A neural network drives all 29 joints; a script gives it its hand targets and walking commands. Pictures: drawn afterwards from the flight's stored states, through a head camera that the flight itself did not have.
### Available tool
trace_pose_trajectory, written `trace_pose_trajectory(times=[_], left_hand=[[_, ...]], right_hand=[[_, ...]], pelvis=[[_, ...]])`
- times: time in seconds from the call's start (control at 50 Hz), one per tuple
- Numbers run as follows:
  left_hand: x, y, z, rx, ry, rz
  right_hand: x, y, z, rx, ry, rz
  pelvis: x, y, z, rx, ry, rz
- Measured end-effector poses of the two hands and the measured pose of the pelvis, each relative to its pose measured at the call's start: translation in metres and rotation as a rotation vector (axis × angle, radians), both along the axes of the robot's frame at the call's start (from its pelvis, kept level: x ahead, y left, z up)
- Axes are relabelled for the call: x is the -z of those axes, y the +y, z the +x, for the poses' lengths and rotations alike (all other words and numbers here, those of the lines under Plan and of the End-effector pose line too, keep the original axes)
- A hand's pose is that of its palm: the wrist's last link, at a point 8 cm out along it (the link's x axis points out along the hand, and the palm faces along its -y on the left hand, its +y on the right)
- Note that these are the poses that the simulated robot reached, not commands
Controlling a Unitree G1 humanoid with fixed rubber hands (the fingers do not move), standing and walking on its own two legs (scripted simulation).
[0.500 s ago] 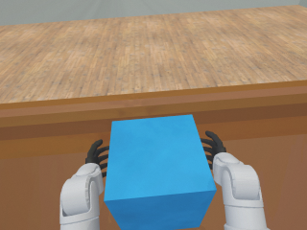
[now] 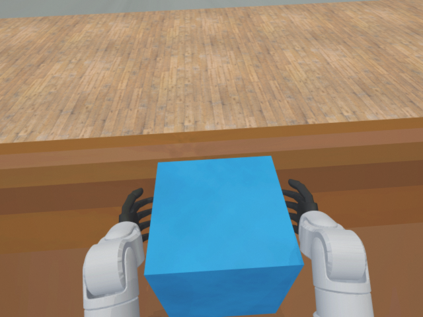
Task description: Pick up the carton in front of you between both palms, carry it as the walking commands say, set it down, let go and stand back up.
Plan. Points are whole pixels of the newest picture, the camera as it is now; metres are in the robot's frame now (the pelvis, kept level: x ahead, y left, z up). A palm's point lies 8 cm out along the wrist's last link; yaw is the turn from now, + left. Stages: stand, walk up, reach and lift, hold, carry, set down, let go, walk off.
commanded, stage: carry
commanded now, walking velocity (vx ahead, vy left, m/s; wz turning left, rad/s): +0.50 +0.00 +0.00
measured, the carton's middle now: (219, 241) +0.28 +0.00 +0.01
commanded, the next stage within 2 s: none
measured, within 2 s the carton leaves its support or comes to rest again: neither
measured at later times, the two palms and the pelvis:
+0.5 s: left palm (156, 88) +0.65 +0.15 +0.13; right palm (268, 82) +0.67 -0.15 +0.12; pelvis +0.32 -0.01 -0.01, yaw +3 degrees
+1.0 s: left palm (173, 49) +0.96 +0.13 +0.10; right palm (257, 46) +0.95 -0.17 +0.10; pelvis +0.58 +0.00 +0.02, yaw +1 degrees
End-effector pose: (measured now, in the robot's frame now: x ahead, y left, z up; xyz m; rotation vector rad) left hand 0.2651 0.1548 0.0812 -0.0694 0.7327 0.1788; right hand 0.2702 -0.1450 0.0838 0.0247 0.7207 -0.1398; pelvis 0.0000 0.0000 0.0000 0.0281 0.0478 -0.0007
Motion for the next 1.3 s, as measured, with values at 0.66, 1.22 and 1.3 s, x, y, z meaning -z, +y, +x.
trace_pose_trajectory(times=[0.66,1.22,1.3], left_hand=[[-0.037,0.0,0.501,-0.014,0.076,0.103],[-0.043,-0.011,0.805,0.05,-0.089,0.041],[-0.023,0.021,0.846,-0.002,-0.1,0.049]], right_hand=[[-0.033,0.001,0.533,-0.14,0.066,-0.029],[-0.05,-0.01,0.81,-0.001,-0.088,-0.001],[-0.041,0.024,0.876,-0.074,-0.102,-0.019]], pelvis=[[-0.014,-0.03,0.398,-0.051,0.023,-0.003],[-0.003,0.0,0.704,0.023,0.021,-0.083],[0.036,0.003,0.762,0.002,-0.01,-0.112]])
